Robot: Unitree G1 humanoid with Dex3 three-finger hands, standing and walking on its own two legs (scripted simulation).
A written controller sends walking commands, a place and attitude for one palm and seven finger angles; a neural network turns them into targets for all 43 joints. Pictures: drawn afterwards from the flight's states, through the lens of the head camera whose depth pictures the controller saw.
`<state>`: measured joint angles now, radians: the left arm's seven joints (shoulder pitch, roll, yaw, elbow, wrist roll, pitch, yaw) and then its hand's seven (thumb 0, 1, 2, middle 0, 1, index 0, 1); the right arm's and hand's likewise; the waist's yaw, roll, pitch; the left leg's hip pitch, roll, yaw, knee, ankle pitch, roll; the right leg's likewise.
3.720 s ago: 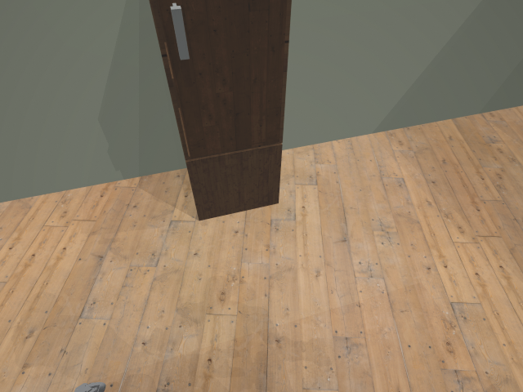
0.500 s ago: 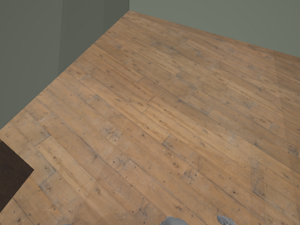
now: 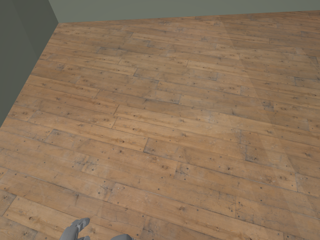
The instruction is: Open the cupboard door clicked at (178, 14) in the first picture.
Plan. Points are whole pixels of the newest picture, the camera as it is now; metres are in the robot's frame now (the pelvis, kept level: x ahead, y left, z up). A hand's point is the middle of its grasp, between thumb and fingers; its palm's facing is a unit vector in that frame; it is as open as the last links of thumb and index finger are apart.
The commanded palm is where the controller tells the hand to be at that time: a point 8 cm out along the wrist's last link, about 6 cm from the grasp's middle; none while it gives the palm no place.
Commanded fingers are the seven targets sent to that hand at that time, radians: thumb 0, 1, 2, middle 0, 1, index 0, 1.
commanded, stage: walk to a spot facing it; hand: left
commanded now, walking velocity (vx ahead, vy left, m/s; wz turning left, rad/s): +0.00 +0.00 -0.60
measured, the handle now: out of the picture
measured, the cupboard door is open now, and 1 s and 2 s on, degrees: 0 0 0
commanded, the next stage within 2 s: turn to face it in 1.02 s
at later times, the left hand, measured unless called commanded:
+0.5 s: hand (85, 239) +0.15 +0.23 -0.16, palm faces -0.24 -0.95 -0.20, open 7.4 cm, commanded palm none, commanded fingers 0.00 0.90 0.90 -0.20 -0.30 -0.20 -0.30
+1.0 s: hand (136, 216) +0.20 +0.08 -0.13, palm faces -0.55 -0.79 -0.26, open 7.4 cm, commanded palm none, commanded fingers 0.00 0.90 0.90 -0.20 -0.30 -0.20 -0.30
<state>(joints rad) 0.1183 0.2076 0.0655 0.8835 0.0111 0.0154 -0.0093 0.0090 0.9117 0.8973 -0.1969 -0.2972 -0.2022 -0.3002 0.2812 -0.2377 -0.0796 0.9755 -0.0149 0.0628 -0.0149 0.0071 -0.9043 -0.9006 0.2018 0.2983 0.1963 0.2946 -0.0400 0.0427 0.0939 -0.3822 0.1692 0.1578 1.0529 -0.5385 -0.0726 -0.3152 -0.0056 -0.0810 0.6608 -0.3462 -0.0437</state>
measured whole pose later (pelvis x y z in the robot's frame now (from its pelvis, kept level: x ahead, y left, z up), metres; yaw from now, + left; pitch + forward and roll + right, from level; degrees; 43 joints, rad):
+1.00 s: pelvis +0.00 -0.02 +0.02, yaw -36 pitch +1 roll +1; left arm 0.16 0.19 0.06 0.90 0.01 0.01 -0.01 0.01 0.91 0.90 -0.20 -0.30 -0.20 -0.30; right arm 0.23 -0.26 -0.08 0.95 -0.03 0.06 0.00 0.01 -0.91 -0.90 0.20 0.30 0.19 0.29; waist -0.03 0.04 0.07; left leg -0.48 0.14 0.07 1.07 -0.39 -0.10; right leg -0.23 0.02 -0.02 0.51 -0.29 -0.05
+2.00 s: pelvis +0.05 -0.08 +0.02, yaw -18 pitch -1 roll +2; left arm 0.15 0.17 0.03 0.88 0.01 0.01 0.02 0.01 0.91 0.90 -0.20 -0.30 -0.21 -0.30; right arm 0.25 -0.27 -0.11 0.94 -0.03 0.08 0.02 0.01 -0.91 -0.90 0.20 0.30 0.19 0.29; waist -0.06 0.04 0.04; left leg -0.54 -0.01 -0.01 1.14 -0.37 -0.06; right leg -0.20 -0.06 -0.09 0.50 -0.29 -0.03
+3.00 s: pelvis +0.07 -0.08 +0.02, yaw +18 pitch -1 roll +1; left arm 0.15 0.17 0.02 0.85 0.01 0.01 0.02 0.01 0.91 0.90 -0.20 -0.30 -0.21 -0.30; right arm 0.25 -0.27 -0.11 0.95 -0.02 0.09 0.03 0.01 -0.91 -0.90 0.20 0.30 0.20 0.29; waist -0.06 0.05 0.07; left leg -0.50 -0.01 -0.01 1.16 -0.41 -0.07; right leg -0.21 -0.08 -0.12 0.53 -0.30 -0.01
